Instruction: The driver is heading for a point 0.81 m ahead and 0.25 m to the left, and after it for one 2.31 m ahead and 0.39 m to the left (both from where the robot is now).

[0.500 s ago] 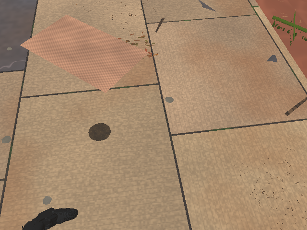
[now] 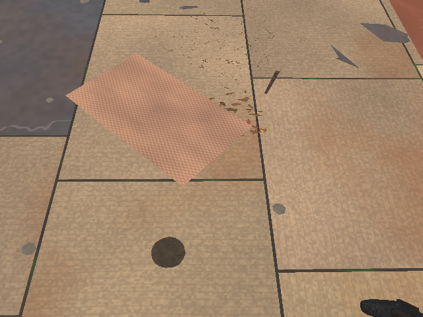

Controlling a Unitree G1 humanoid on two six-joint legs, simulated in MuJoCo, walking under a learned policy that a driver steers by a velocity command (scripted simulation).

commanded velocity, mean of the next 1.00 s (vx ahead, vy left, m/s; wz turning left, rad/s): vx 0.50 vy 0.00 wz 0.24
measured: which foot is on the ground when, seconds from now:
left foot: down 0.00-0.54, up 0.56-1.00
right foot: up 0.00-0.52, down 0.54-1.00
